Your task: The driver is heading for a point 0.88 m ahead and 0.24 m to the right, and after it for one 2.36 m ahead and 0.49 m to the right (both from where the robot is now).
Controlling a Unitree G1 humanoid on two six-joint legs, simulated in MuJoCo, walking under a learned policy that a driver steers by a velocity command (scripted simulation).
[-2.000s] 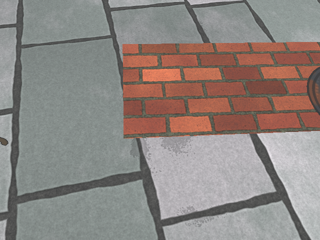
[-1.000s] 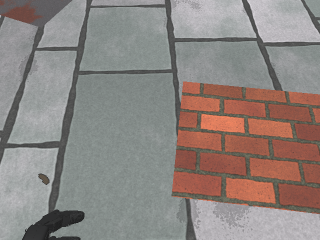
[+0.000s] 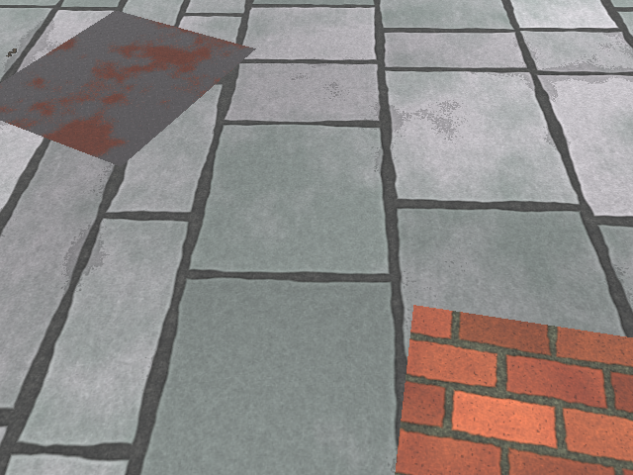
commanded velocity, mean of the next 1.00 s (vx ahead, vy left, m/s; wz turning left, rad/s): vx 0.29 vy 0.00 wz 0.00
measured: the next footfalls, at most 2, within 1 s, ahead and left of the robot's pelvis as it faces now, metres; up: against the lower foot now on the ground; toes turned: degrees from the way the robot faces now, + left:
right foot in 0.56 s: +0.41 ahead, -0.14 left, +0.00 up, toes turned -2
left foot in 1.00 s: +0.44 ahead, +0.08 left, +0.00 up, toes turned +1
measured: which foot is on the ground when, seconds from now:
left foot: down 0.00-0.56, up 0.58-0.98, down 1.00-1.00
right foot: down 0.00-0.14, up 0.16-0.54, down 0.56-1.00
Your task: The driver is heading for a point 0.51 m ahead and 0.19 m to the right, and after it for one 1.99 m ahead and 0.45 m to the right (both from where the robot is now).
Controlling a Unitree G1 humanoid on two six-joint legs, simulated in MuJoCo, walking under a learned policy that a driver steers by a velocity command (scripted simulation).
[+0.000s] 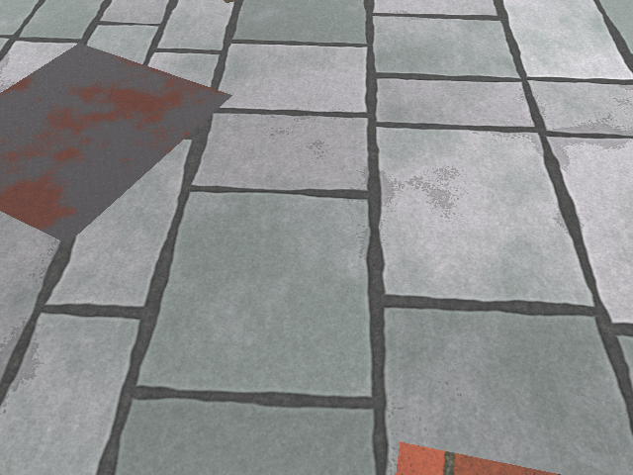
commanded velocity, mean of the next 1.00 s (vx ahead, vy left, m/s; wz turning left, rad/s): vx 0.43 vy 0.00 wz -0.30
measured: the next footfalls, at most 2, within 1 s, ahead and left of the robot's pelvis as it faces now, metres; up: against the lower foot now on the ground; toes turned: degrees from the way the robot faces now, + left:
right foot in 0.48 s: +0.32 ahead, -0.15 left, +0.00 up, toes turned -9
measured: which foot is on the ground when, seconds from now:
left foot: down 0.00-0.50, up 0.52-1.00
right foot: down 0.00-0.10, up 0.12-0.46, down 0.48-1.00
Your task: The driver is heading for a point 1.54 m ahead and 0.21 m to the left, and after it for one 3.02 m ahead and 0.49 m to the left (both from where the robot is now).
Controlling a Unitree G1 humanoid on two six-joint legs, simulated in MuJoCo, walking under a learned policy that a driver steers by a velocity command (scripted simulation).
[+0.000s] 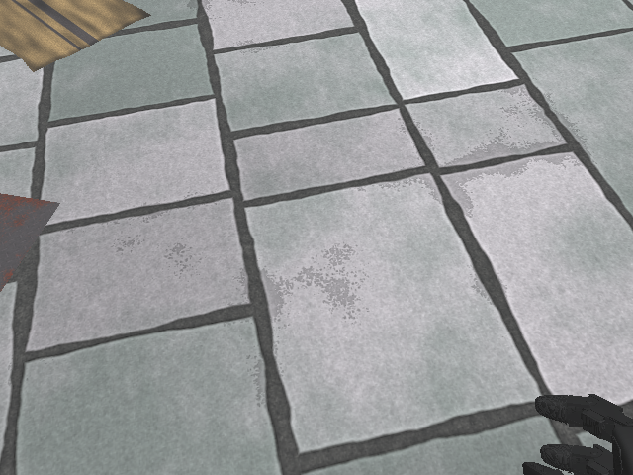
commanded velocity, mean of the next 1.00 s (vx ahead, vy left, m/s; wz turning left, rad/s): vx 0.50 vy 0.00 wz -0.07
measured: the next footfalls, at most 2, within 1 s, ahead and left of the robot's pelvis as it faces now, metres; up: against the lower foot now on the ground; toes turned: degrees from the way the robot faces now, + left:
left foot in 0.02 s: +0.19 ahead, +0.12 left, +0.00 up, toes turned -2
right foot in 0.50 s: +0.46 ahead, -0.15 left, +0.00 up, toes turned -4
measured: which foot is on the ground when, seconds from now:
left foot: up 0.00-0.00, down 0.02-0.52, up 0.54-1.00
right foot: down 0.00-0.04, up 0.06-0.48, down 0.50-1.00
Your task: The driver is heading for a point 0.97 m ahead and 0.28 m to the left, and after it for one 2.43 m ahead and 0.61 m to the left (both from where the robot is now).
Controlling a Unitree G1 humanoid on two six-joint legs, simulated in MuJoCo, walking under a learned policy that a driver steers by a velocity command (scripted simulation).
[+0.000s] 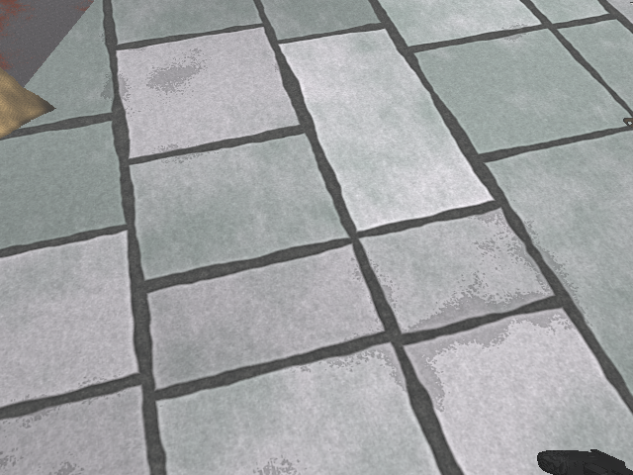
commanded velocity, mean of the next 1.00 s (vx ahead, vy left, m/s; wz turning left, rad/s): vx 0.50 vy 0.00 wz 0.13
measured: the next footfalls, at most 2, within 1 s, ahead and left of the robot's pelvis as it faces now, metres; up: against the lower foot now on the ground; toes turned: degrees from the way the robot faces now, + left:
left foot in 0.04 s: +0.21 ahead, +0.12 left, +0.00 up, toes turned +2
right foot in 0.58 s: +0.50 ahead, -0.12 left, +0.00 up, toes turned -3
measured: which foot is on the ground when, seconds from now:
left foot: up 0.00-0.02, down 0.04-0.60, up 0.62-1.00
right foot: down 0.00-0.04, up 0.06-0.56, down 0.58-1.00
